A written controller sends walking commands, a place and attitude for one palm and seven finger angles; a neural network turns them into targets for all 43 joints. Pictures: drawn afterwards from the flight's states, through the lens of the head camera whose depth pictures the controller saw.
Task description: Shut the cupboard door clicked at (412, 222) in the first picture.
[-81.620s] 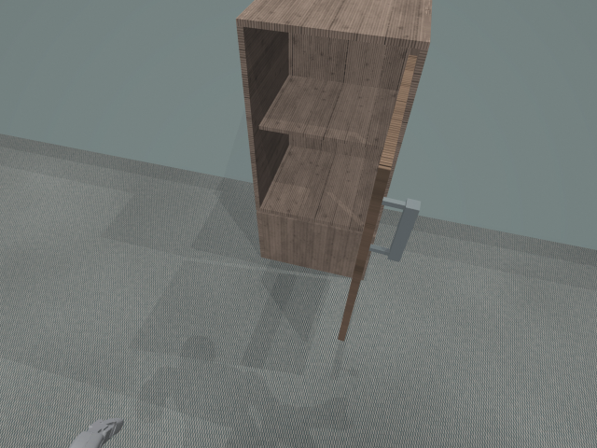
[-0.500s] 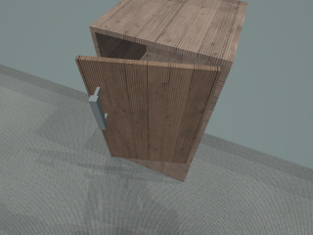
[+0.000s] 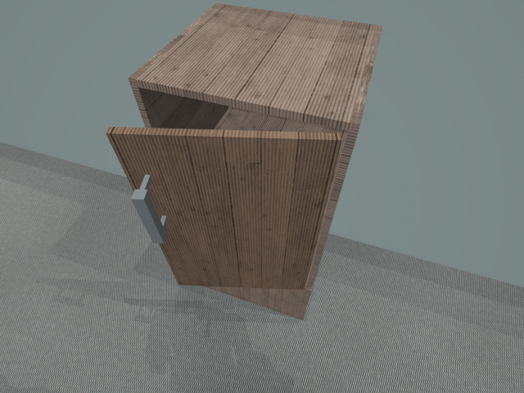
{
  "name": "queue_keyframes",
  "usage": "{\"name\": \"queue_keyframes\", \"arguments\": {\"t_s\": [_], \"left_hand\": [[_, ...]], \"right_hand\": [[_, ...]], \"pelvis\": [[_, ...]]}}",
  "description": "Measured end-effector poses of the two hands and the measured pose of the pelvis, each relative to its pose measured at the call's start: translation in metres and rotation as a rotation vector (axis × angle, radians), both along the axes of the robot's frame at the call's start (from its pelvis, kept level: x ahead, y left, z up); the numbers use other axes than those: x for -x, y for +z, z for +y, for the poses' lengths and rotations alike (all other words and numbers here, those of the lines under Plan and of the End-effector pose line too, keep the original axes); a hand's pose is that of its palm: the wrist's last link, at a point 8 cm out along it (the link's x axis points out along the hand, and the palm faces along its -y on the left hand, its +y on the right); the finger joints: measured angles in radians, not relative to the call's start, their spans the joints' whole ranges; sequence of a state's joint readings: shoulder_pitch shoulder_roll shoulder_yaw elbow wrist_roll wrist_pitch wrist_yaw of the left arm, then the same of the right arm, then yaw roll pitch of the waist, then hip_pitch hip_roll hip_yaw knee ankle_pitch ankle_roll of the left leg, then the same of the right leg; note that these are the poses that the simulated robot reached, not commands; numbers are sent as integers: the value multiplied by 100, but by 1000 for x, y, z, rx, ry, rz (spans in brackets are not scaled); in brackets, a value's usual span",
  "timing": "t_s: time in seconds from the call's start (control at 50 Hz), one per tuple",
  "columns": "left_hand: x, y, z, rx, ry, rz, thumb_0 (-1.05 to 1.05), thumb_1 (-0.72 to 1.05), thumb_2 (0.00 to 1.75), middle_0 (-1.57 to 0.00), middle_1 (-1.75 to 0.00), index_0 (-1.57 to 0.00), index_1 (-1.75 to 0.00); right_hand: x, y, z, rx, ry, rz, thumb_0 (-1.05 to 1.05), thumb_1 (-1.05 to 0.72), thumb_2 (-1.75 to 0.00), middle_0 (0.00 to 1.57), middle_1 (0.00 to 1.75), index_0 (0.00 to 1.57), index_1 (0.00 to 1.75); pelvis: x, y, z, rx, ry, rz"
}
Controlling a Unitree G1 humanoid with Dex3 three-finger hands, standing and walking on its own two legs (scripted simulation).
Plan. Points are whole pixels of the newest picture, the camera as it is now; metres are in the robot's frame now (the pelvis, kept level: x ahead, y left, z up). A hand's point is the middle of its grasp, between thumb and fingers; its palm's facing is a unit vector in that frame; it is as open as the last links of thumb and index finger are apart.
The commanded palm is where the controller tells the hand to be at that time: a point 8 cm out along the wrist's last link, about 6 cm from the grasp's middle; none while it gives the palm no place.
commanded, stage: come to a stop and stand still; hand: left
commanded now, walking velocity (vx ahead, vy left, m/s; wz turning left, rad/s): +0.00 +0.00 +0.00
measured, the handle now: (153, 210) +0.45 +0.24 -0.03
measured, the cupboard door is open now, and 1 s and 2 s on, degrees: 17 17 17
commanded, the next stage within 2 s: look again from close up in 0.44 s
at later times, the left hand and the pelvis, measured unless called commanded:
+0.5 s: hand out of the picture -0.04 +0.13 -0.17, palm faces +0.06 -0.98 -0.16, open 7.4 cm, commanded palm none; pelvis -0.01 -0.02 +0.01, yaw +1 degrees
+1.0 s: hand out of the picture +0.00 +0.19 -0.17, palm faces +0.03 -0.97 -0.23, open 7.3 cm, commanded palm none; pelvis -0.02 +0.01 +0.00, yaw +0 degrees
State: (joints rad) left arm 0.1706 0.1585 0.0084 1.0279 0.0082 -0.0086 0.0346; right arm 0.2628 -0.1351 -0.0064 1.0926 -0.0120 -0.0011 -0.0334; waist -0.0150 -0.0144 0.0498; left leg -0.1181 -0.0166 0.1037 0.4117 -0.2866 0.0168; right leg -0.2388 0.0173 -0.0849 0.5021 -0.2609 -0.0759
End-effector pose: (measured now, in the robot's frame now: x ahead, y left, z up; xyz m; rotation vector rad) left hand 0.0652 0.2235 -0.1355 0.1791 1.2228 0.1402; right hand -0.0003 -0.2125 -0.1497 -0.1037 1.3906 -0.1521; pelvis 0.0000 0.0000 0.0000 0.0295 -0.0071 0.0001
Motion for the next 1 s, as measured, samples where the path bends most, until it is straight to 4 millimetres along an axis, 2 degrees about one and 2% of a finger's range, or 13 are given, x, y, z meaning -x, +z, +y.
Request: {"name": "queue_keyframes", "arguments": {"t_s": [0.12,0.28,0.42,0.54,0.62,0.7,0.86,1.0], "left_hand": [[18,2,-3,-6,23,14,-1,94,90,-21,-30,-20,-30],[62,3,-10,-12,51,106,-1,93,90,-20,-30,-20,-30],[99,-1,-32,27,81,188,0,92,90,-20,-30,-19,-30],[116,-5,-52,70,100,229,0,91,90,-20,-30,-19,-30],[117,-5,-54,67,92,225,0,90,90,-21,-30,-20,-30],[111,-7,-37,42,67,205,1,91,90,-21,-30,-20,-30],[81,-1,0,-10,46,99,1,92,90,-20,-30,-20,-30],[70,2,15,-17,40,85,1,92,90,-20,-30,-19,-30]], "right_hand": [[15,2,-1,-17,15,29,1,-92,-89,20,30,20,30],[30,0,-1,-48,23,59,1,-91,-89,20,30,20,30],[43,0,-3,-55,30,94,1,-91,-89,20,30,20,30],[51,3,-7,-47,28,120,0,-91,-89,20,30,20,30],[50,3,-13,-25,-4,87,1,-91,-89,20,30,20,30],[54,-3,-12,-9,-25,39,0,-91,-89,19,30,20,30],[67,-6,17,-55,-10,47,0,-91,-89,19,30,20,30],[75,-4,40,-84,3,86,1,-91,-89,20,30,20,30]], "pelvis": [[4,3,-8,5,2,-8],[8,5,-16,8,8,-14],[10,5,-22,10,12,-14],[10,5,-26,13,14,-8],[17,3,-23,35,14,2],[20,-1,-14,45,11,-7],[21,-1,1,27,8,-6],[19,1,13,19,4,4]]}}
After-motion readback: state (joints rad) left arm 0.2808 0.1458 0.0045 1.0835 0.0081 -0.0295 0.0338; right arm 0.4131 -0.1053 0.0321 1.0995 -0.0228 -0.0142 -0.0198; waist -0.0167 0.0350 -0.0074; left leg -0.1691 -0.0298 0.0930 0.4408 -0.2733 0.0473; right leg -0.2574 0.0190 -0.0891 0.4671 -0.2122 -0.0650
